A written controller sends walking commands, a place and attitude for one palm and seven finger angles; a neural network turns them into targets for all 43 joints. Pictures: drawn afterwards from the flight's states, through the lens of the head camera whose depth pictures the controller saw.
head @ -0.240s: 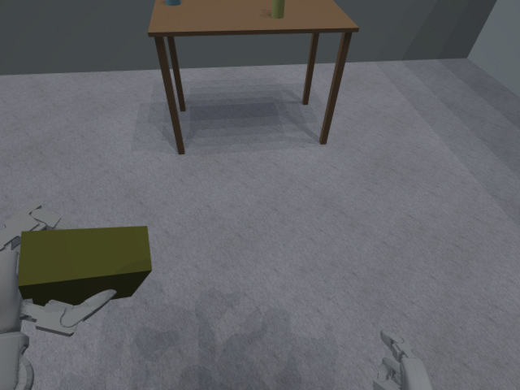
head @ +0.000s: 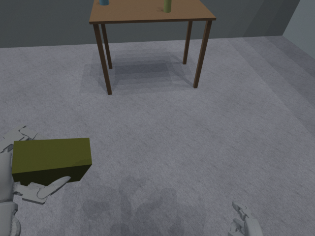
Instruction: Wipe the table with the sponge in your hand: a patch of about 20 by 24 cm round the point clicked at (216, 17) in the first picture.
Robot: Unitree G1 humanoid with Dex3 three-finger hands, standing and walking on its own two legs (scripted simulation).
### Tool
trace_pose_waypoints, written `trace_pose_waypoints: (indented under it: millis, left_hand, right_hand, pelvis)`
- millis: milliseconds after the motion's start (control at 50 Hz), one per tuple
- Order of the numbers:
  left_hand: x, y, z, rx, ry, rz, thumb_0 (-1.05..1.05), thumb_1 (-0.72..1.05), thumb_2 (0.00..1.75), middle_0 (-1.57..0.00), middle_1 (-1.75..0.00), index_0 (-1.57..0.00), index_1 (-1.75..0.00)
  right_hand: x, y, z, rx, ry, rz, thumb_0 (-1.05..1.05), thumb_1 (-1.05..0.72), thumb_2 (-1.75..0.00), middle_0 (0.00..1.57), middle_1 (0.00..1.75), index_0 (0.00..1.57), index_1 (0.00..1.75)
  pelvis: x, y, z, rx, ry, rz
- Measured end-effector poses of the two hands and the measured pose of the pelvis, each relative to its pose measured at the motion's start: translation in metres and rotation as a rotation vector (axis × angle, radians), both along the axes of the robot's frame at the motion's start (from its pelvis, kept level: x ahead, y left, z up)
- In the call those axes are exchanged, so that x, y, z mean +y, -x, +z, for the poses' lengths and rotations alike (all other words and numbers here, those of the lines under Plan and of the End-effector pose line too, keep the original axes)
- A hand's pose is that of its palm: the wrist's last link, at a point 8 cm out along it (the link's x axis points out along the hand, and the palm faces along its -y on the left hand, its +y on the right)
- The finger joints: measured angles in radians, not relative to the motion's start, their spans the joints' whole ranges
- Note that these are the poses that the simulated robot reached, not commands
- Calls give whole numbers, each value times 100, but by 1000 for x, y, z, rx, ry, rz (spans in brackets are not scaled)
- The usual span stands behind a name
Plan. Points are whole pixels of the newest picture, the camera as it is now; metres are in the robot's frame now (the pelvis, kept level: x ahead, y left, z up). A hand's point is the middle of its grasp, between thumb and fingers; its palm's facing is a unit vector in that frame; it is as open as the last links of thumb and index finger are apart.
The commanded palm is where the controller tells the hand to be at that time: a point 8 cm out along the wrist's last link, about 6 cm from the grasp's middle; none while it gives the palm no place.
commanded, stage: stand and wait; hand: left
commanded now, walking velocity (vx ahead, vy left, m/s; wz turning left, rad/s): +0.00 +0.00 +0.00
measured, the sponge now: (63, 163) +0.22 +0.21 +0.14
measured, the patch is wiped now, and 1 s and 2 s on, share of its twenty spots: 0.00 0.00 0.00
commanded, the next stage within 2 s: look at it before walking up in 0.02 s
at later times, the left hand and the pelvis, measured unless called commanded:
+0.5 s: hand (32, 164) +0.21 +0.25 +0.15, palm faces +0.44 -0.81 -0.39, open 9.7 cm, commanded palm +0.15 +0.29 +0.18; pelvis +0.01 +0.00 -0.01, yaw +3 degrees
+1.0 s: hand (49, 117) +0.32 +0.26 +0.17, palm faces +0.44 -0.76 -0.49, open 9.7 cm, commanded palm +0.26 +0.30 +0.18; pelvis +0.13 +0.01 +0.00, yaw +7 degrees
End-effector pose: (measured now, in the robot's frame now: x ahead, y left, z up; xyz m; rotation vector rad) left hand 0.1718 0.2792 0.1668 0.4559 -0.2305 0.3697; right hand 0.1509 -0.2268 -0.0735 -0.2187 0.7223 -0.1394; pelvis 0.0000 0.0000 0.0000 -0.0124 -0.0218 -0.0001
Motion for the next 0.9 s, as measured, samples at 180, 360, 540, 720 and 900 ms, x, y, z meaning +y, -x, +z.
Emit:
trace_pose_waypoints:
  millis: [180, 360, 540, 720, 900]
  left_hand:
    - [-2, 5, 0, 1, -4, -2, 0, -45, 97, -80, -132, -80, -132]
    - [2, 7, -2, 4, -3, 4, 0, -45, 97, -80, -132, -80, -132]
    - [14, 3, 1, -44, -32, 48, 0, -45, 97, -80, -132, -80, -132]
    - [32, -22, -8, -88, -13, 98, 0, -45, 97, -80, -132, -80, -132]
    - [38, -75, 11, -28, -75, 80, 0, -45, 97, -80, -132, -80, -132]
  right_hand:
    - [-3, 6, -1, 5, 1, -5, 2, -90, -90, 20, 30, 20, 30]
    - [-2, 11, -3, 17, 7, -5, 2, -90, -90, 20, 30, 20, 30]
    - [1, 3, -16, 59, 30, -2, 2, -90, -90, 20, 30, 20, 30]
    - [16, -35, -32, 134, 45, 61, 2, -90, -90, 20, 30, 20, 30]
    - [48, -100, -18, 95, -53, 86, 2, -90, -90, 20, 30, 20, 30]
  pelvis:
    - [-2, 3, 0, -3, 2, 1]
    - [1, 5, -1, -2, 2, 9]
    - [5, -12, -10, 4, 10, 57]
    - [15, -52, -19, 3, -12, 121]
    - [17, -100, -3, 34, 10, 119]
